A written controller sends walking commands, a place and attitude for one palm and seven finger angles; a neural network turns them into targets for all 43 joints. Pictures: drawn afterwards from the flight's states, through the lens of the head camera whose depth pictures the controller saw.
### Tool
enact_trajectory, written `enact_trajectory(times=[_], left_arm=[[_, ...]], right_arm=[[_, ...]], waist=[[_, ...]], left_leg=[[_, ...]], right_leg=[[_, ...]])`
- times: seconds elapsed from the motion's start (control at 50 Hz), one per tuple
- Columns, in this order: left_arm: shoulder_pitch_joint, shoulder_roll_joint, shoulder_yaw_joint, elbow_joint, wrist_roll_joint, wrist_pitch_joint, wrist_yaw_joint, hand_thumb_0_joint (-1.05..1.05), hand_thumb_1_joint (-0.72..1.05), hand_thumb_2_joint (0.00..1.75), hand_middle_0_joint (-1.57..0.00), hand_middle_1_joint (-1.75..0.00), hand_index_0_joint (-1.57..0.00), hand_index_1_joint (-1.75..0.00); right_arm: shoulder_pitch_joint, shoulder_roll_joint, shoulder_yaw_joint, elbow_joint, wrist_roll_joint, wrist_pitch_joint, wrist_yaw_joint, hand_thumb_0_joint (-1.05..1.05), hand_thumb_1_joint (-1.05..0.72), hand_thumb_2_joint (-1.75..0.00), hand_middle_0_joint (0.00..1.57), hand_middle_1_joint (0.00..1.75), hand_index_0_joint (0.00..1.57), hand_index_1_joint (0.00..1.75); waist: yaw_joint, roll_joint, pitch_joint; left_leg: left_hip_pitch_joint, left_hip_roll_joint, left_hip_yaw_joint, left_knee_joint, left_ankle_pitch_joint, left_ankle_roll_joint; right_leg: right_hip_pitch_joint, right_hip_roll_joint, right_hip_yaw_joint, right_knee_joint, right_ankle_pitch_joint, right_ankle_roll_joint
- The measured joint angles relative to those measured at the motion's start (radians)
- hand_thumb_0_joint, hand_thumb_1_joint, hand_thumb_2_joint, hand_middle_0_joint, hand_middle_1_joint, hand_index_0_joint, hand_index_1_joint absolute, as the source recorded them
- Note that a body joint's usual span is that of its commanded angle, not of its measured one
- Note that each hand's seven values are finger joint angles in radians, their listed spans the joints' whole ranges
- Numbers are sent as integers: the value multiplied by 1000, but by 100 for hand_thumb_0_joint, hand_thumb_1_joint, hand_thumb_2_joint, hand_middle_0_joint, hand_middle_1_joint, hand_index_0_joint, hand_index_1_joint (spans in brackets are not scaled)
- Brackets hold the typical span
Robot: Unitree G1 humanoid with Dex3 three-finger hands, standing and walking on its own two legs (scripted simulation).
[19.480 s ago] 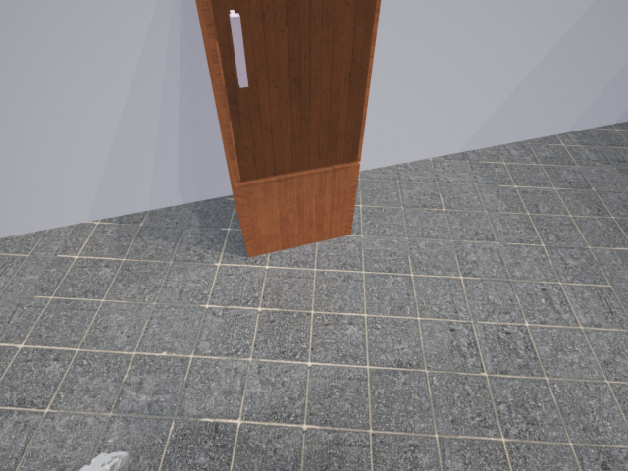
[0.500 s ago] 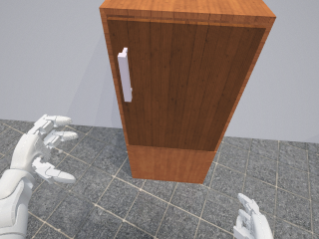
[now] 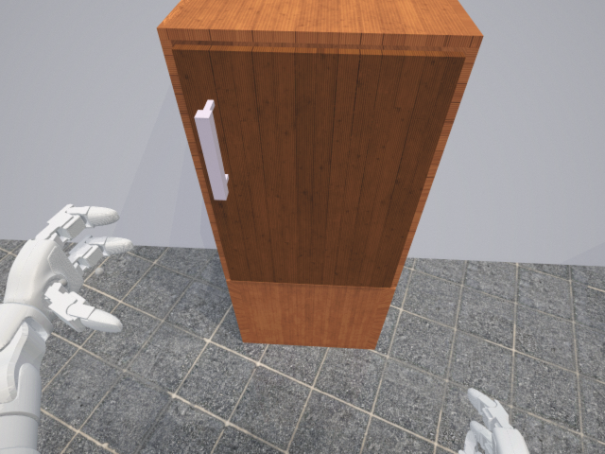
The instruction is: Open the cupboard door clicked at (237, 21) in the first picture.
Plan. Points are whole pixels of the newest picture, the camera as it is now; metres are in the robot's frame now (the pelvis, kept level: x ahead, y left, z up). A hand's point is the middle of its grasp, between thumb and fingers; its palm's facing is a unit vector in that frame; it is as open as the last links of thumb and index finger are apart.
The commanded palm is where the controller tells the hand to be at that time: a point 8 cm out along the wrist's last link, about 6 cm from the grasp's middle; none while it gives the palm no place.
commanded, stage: raise the hand with hooked fingers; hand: left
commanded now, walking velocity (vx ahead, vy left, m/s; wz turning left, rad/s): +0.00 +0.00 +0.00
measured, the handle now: (215, 152) +0.56 +0.20 +0.10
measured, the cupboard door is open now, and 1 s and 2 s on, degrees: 0 0 0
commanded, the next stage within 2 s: move the hooked fingers beside the handle in 0.26 s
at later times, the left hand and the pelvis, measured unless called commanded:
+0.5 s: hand (107, 265) +0.29 +0.26 +0.12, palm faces +0.06 -1.00 -0.01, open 14.0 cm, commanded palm +0.28 +0.31 +0.12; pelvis +0.00 -0.01 +0.00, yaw +0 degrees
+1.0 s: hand (132, 221) +0.37 +0.27 +0.11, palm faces +0.02 -1.00 +0.01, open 14.0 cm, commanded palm +0.35 +0.31 +0.12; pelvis +0.00 +0.01 -0.01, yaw +0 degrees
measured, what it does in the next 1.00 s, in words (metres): stands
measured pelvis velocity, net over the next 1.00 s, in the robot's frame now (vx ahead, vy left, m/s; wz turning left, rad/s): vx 0.00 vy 0.01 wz -0.01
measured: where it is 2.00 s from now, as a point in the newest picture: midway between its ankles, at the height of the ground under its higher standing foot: outside the picture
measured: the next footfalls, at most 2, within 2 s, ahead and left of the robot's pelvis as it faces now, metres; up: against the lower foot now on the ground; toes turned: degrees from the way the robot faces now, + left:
none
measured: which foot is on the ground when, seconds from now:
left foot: down 0.00-1.00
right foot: down 0.00-1.00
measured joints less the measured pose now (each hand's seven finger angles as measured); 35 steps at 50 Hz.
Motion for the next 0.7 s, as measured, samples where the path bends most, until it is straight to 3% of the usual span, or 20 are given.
enact_trajectory(times=[0.14,0.44,0.58,0.7], left_arm=[[14,-24,2,-33,5,-40,20,-1,-50,30,-30,-120,-30,-120],[-16,-20,-10,9,1,-26,16,-1,-50,29,-30,-120,-30,-120],[-127,-14,-30,98,26,-42,37,-1,-50,29,-30,-120,-30,-120],[-220,7,-41,195,48,-52,39,-1,-50,29,-30,-120,-30,-120]], right_arm=[[-9,6,-3,8,-4,-3,-2,1,-90,-90,21,30,21,30],[-20,6,-1,5,4,3,-8,1,-90,-90,21,30,21,30],[-26,8,6,24,5,6,-18,1,-90,-90,21,30,21,30],[-23,9,10,34,3,17,-18,1,-90,-90,21,30,21,30]], waist=[[5,-1,4],[10,11,-6],[5,1,10],[-15,-5,10]], left_leg=[[5,8,-3,6,-5,-9],[3,6,-2,6,-1,-11],[-17,1,-14,17,5,-8],[-41,1,-8,21,7,-3]], right_leg=[[4,8,-2,8,-6,-8],[-3,6,-1,19,-8,-10],[-17,2,-13,25,-5,-8],[-42,0,-7,27,1,-3]])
